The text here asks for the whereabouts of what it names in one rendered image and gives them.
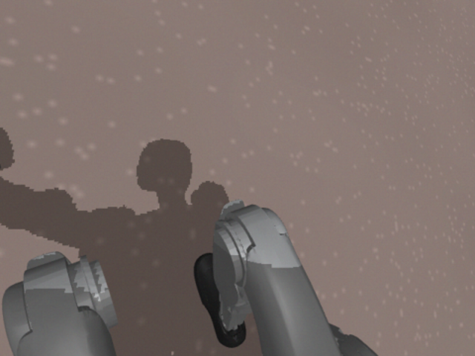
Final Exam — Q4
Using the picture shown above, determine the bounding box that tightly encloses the right robot hand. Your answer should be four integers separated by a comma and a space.
329, 323, 378, 356

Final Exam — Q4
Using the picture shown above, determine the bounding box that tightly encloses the right robot foot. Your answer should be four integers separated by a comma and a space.
194, 253, 246, 348

